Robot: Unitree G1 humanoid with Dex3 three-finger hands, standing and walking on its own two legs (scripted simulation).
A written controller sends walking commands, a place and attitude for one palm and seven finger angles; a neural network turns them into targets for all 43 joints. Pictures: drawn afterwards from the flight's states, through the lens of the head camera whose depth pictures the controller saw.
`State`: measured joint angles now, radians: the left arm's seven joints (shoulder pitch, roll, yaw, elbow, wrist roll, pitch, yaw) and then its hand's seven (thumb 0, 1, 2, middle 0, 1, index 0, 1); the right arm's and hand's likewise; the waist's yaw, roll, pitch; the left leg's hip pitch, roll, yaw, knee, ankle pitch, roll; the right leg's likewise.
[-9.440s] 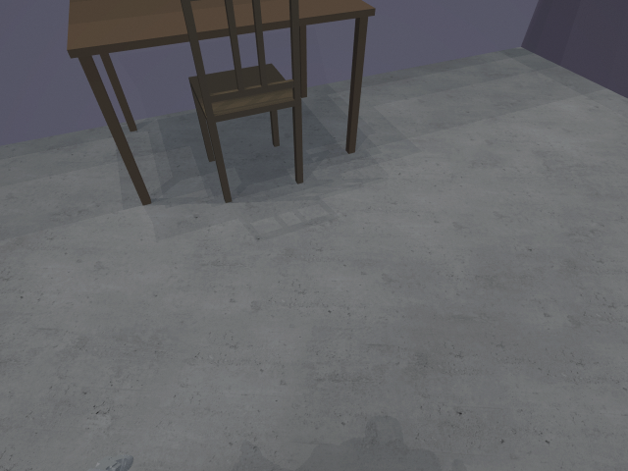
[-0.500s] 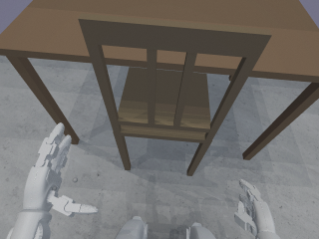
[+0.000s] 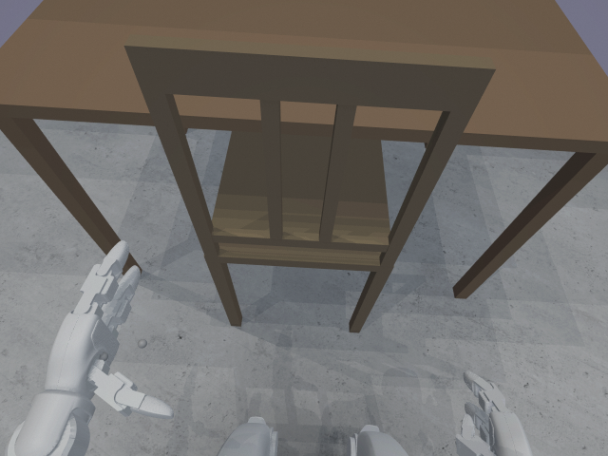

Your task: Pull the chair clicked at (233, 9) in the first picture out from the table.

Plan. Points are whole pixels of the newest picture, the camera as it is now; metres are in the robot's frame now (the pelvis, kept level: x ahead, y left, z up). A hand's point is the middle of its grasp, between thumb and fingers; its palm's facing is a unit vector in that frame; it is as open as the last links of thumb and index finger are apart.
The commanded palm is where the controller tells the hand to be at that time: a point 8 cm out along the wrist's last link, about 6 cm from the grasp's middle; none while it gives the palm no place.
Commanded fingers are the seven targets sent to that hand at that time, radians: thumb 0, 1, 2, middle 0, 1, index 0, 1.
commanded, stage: raise the hand toward the chair's back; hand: left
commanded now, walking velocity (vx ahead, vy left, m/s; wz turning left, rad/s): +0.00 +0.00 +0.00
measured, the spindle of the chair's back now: (274, 180) +0.51 +0.08 +0.01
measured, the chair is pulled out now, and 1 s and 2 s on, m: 0.00 0.00 0.00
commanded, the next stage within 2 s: aim the fingers beside a spindle in 0.32 s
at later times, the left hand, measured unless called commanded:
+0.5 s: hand (154, 338) +0.25 +0.19 +0.04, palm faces +0.04 -1.00 -0.06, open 16.9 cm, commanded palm +0.23 +0.25 +0.04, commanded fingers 0.00 -0.50 0.30 -0.06 -0.08 -0.06 -0.08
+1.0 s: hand (156, 307) +0.29 +0.20 +0.02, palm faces +0.00 -1.00 -0.04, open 16.9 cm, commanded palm +0.27 +0.26 +0.02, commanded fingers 0.00 -0.50 0.30 -0.06 -0.08 -0.06 -0.08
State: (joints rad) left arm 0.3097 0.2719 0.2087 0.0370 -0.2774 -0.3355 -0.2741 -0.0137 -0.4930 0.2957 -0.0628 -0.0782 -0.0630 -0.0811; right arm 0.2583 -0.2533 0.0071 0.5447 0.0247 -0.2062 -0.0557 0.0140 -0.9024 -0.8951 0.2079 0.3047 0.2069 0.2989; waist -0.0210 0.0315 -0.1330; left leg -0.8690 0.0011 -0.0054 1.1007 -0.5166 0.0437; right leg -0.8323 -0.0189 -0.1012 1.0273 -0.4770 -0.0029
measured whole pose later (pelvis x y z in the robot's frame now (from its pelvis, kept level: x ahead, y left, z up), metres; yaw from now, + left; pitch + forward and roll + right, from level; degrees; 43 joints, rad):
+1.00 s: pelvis -0.01 -0.01 -0.01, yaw +0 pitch +19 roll -3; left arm 0.05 0.28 0.27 0.29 -0.29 -0.45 -0.32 -0.01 -0.49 0.30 -0.06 -0.08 -0.06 -0.08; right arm 0.24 -0.27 0.00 0.60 0.01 -0.23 -0.05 0.01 -0.90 -0.90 0.21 0.30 0.21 0.30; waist -0.03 0.03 -0.13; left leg -0.96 0.01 -0.01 1.16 -0.53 0.04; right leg -0.93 -0.01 -0.10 1.09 -0.49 -0.02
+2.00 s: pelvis -0.01 -0.01 -0.03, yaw -1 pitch +23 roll -3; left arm -0.26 0.31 0.32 0.53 -0.23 -0.48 -0.28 -0.01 -0.49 0.30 -0.06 -0.08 -0.06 -0.08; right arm 0.25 -0.27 0.01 0.62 0.00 -0.12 -0.02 0.01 -0.90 -0.90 0.21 0.30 0.21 0.30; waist -0.06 0.03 -0.14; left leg -1.10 0.02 0.00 1.25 -0.55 0.04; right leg -1.08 -0.01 -0.09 1.18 -0.51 -0.02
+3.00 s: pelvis -0.01 -0.01 -0.03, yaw -1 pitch +23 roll -3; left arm -0.27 0.31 0.30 0.59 -0.21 -0.49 -0.24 -0.01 -0.50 0.30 -0.07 -0.08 -0.07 -0.08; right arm 0.23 -0.26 0.02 0.61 0.00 -0.11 -0.02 0.01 -0.90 -0.90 0.21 0.30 0.21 0.30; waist -0.05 0.03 -0.15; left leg -1.09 0.01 0.00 1.25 -0.55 0.04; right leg -1.07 -0.01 -0.09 1.19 -0.51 -0.01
